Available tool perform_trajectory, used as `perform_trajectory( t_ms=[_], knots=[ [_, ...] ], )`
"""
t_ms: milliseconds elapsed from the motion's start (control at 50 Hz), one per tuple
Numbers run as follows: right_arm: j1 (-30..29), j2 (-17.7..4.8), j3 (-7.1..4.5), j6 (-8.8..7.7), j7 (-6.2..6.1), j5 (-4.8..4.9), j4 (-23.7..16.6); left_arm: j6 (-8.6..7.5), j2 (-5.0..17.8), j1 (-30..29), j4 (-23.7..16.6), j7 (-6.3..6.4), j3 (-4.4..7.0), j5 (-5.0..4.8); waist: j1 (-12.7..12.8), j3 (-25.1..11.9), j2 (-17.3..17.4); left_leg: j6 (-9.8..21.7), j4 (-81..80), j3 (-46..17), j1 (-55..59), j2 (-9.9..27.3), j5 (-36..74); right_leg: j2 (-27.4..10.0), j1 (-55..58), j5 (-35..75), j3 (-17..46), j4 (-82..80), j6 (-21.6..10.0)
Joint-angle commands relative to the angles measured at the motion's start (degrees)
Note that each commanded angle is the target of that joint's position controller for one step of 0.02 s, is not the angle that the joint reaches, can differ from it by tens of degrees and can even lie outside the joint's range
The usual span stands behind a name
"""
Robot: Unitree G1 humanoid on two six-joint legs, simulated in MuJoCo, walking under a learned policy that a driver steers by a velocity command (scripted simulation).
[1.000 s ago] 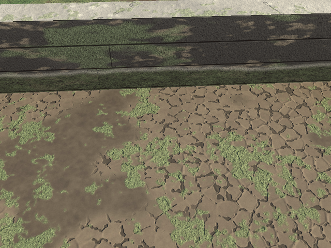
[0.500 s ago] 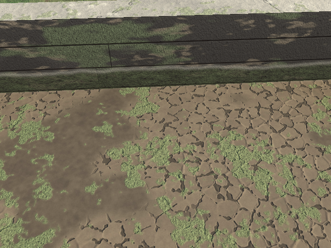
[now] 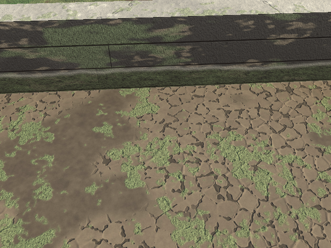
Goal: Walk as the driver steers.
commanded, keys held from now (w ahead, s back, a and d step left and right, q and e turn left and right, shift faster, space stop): w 1.00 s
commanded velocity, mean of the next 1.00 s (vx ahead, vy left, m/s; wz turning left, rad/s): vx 0.50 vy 0.00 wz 0.00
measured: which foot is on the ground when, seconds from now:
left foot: down 0.00-1.00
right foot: down 0.00-1.00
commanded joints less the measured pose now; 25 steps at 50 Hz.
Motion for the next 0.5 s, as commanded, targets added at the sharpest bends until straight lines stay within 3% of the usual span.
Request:
perform_trajectory(
  t_ms=[20,500],
  knots=[
    [-3.4,-3.7,-0.99,-0.95,-0.09,-0.02,-5.0,-0.93,3.5,-3.5,-4.9,0.09,0.90,0.02,0.0,-3.3,0.3,0.3,-5.0,-4.7,0.3,4.1,22.5,-1.9,0.1,19.1,2.4,-3.4,-0.4],
    [-3.1,-3.7,-0.95,-1.04,-0.09,-0.05,-5.1,-0.99,3.6,-3.4,-4.9,0.09,0.83,0.05,0.0,-3.3,0.3,0.4,-4.9,-4.7,0.2,4.1,22.5,-1.8,0.0,19.2,2.5,-3.3,-0.5]
  ],
)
